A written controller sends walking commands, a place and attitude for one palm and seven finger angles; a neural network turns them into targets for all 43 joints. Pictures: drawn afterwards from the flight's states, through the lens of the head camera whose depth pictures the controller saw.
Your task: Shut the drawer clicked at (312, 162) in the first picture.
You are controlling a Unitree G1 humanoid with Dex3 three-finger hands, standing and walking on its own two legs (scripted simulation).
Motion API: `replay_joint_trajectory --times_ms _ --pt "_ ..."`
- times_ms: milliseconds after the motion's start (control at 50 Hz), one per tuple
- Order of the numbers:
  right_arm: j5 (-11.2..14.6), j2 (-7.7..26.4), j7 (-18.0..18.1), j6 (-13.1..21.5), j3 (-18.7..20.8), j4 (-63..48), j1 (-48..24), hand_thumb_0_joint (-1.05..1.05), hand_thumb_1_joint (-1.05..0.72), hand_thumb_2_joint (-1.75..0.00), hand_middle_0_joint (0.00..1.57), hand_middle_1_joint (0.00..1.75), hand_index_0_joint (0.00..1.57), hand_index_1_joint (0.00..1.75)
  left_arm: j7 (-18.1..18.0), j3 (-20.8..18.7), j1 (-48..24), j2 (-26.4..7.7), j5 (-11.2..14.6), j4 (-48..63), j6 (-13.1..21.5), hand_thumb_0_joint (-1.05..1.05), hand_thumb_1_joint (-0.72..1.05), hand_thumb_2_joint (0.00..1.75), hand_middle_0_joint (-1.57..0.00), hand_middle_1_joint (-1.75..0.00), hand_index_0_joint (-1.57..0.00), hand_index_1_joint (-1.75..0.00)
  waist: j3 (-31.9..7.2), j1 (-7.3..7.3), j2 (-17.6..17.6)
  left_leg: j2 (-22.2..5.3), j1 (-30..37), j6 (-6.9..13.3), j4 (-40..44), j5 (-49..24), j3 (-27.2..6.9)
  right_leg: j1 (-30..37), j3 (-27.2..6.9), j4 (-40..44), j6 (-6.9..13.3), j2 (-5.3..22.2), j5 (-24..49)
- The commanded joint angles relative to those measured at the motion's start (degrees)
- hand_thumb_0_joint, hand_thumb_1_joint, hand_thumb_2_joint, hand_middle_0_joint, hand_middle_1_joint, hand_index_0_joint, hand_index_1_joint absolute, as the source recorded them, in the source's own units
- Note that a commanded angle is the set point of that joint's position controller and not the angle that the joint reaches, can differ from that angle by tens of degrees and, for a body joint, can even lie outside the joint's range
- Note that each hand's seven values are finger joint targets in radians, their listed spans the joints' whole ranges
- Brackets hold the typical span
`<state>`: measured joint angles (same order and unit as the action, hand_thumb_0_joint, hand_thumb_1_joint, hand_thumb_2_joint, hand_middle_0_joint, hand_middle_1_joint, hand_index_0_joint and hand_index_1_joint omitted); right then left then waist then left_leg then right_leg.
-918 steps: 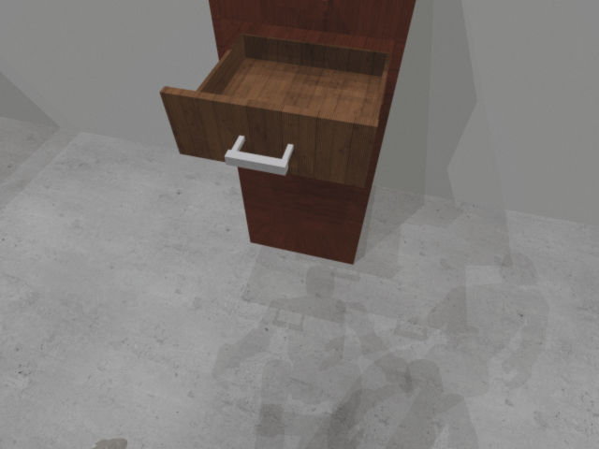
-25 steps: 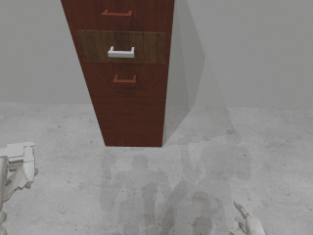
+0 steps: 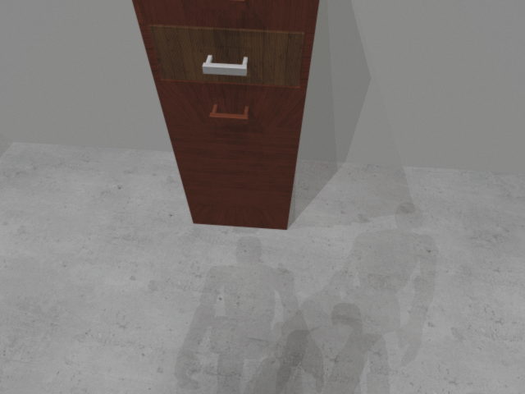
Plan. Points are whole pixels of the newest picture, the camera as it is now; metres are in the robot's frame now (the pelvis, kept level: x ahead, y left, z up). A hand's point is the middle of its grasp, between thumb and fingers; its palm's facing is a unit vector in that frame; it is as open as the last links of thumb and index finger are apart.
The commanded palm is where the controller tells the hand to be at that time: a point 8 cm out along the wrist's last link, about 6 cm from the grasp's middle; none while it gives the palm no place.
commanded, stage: let the arm hang, fingers relaxed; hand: left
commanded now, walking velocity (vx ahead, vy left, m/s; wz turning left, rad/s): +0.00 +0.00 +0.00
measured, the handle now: (226, 64) +0.85 +0.16 +0.04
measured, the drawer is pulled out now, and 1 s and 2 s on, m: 0.00 0.00 0.00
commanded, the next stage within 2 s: look to check the result in 0.58 s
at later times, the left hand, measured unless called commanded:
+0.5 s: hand out of the picture -0.01 +0.14 -0.18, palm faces +0.04 -0.99 -0.15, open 7.4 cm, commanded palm none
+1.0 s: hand out of the picture -0.02 +0.14 -0.17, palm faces +0.05 -0.98 -0.17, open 7.4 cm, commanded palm none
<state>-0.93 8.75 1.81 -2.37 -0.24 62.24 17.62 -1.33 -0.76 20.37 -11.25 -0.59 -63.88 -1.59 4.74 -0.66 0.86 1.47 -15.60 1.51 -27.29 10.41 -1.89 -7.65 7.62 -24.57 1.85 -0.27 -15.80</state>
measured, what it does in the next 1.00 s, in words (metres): stands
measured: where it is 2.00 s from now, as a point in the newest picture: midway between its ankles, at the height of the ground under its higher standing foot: outside the picture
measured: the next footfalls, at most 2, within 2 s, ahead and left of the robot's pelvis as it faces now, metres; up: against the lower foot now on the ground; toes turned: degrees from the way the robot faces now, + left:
none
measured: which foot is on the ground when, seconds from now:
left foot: down 0.00-1.00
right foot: down 0.00-1.00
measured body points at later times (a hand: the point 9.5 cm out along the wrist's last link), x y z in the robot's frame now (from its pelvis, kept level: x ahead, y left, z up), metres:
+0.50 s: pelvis +0.00 +0.00 +0.00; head +0.00 -0.01 +0.45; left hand -0.01 +0.20 -0.16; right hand -0.03 -0.20 -0.17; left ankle +0.05 +0.10 -0.74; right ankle -0.02 -0.10 -0.74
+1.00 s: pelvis +0.01 -0.02 +0.00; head +0.02 -0.02 +0.45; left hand -0.03 +0.19 -0.16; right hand -0.03 -0.21 -0.17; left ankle +0.05 +0.10 -0.74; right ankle -0.02 -0.10 -0.74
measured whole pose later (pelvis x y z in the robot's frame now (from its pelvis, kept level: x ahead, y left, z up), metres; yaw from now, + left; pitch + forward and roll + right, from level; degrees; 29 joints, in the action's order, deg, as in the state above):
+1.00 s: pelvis +0.01 -0.02 +0.00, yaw -1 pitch -2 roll +0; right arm -0.9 6.0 2.8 -1.0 0.2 65.8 18.0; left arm -2.3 -0.8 18.9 -5.5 -0.3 -66.2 0.2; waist 3.6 0.1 1.2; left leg 0.6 -13.3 0.3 -26.4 11.1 -1.2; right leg -6.2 6.7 -24.7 2.9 -1.0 -16.8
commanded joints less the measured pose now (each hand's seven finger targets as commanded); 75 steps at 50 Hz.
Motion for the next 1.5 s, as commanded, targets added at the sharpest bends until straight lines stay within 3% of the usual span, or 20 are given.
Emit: replay_joint_trajectory --times_ms 0,60,280,420,460,500,620,740,820,1100,1240,1480 --pt "0.2 5.2 0.6 1.6 1.3 -0.7 2.9 0.0 -0.9 -0.9 0.2 0.3 0.2 0.3 -0.4 -0.2 2.0 -3.4 0.4 -0.2 1.6 0.0 0.9 0.9 -0.32 -0.43 -0.32 -0.43 -0.9 1.04 -0.2 -6.1 3.3 1.8 6.1 -1.8 -5.7 -3.5 -6.9 6.9 2.2 6.5 -1.3" --pt "0.1 4.3 0.6 1.6 1.2 0.3 3.6 0.0 -0.9 -0.9 0.2 0.3 0.2 0.3 -0.6 -0.1 3.4 -2.6 0.3 -1.6 1.5 0.0 0.9 0.9 -0.2 -0.3 -0.2 -0.3 0.5 0.88 -0.9 -5.9 2.7 1.8 6.8 0.3 -5.4 -4.3 -7.2 7.1 2.2 6.3 -3.1" --pt "-0.1 1.7 0.8 1.9 1.2 2.0 5.0 0.0 -0.9 -0.9 0.2 0.3 0.2 0.3 -1.1 -0.5 5.0 0.2 0.2 -2.4 1.7 0.0 0.9 0.9 -0.2 -0.3 -0.2 -0.3 3.5 0.71 0.0 -5.5 0.5 1.7 7.5 1.5 -4.8 -5.7 -7.6 6.4 2.0 6.0 -3.5" --pt "-0.1 0.9 1.0 2.3 1.3 2.1 5.9 0.0 -0.9 -0.9 0.2 0.3 0.2 0.3 -1.3 -1.0 4.5 0.6 0.2 -1.8 1.9 0.0 0.9 0.9 -0.2 -0.3 -0.2 -0.3 2.1 0.62 0.7 -5.5 0.9 1.7 6.5 -2.5 -4.6 -4.0 -7.2 5.8 2.0 6.1 -0.7" --pt "-0.1 0.9 1.0 2.3 1.3 2.2 5.9 0.0 -0.9 -0.9 0.2 0.3 0.2 0.3 -1.3 -1.0 4.0 0.8 0.2 -1.7 2.0 0.0 0.9 0.9 -0.2 -0.3 -0.2 -0.3 2.6 0.67 -0.3 -5.4 0.8 1.5 6.2 -2.8 -4.3 -3.9 -7.2 5.9 2.0 6.3 -0.5" --pt "-0.1 0.8 1.0 2.2 1.3 2.2 5.8 0.0 -0.9 -0.9 0.2 0.3 0.2 0.3 -1.2 -1.0 3.7 0.9 0.3 -1.7 1.9 0.0 0.9 0.9 -0.2 -0.3 -0.2 -0.3 3.3 0.86 0.8 -5.3 1.1 1.4 6.2 -2.4 -4.1 -4.9 -7.5 6.2 2.1 6.4 -1.1" --pt "0.0 0.9 0.9 2.1 1.4 2.1 6.4 0.0 -0.9 -0.9 0.2 0.3 0.2 0.3 -1.3 -1.1 3.5 0.3 0.3 -1.4 2.1 0.0 0.9 0.9 -0.2 -0.3 -0.2 -0.3 1.9 0.92 -1.2 -5.3 1.7 1.2 4.6 -4.5 -3.3 -3.9 -7.7 6.9 2.2 6.7 -0.3" --pt "0.0 0.7 0.9 1.9 1.2 2.6 6.2 0.0 -0.9 -0.9 0.2 0.3 0.2 0.3 -1.3 -1.0 3.4 0.2 0.4 -1.6 2.0 0.0 0.9 0.9 -0.2 -0.3 -0.2 -0.3 3.1 1.13 -0.5 -5.4 2.1 1.1 4.4 -3.9 -3.0 -5.1 -8.0 7.6 2.4 6.9 -1.7" --pt "0.1 1.2 1.0 2.0 1.2 2.6 6.1 0.0 -0.9 -0.9 0.2 0.3 0.2 0.3 -1.4 -0.9 3.9 0.1 0.4 -1.7 2.2 0.0 0.9 0.9 -0.2 -0.3 -0.2 -0.3 1.5 1.14 -0.8 -5.6 3.2 1.0 3.8 -6.3 -2.8 -3.9 -7.9 7.1 2.2 6.7 1.1" --pt "0.1 1.3 1.2 2.1 1.2 2.8 4.6 0.0 -0.9 -0.9 0.2 0.3 0.2 0.3 -1.4 -0.9 3.5 0.3 0.4 -1.8 2.2 0.0 0.9 0.9 -0.2 -0.3 -0.2 -0.3 2.7 1.03 -0.5 -5.8 3.5 0.9 4.2 -7.0 -2.7 -3.3 -7.7 7.3 1.7 6.8 3.8" --pt "0.2 1.6 1.3 2.3 1.2 2.8 4.1 0.0 -0.9 -0.9 0.2 0.3 0.2 0.3 -1.5 -1.0 3.3 0.1 0.4 -1.5 2.4 0.0 0.9 0.9 -0.2 -0.3 -0.2 -0.3 1.2 0.93 -1.1 -6.0 4.4 0.8 3.9 -9.6 -2.3 -1.5 -7.4 6.6 1.3 6.9 9.1" --pt "0.1 2.1 1.3 2.4 1.2 2.8 3.8 0.0 -0.9 -0.9 0.2 0.3 0.2 0.3 -1.4 -1.1 2.9 -0.4 0.5 -1.2 2.3 0.0 0.9 0.9 -0.2 -0.3 -0.2 -0.3 0.8 0.78 -0.4 -6.1 4.7 0.8 4.4 -9.5 -2.4 -0.5 -7.6 6.9 1.3 6.8 9.0"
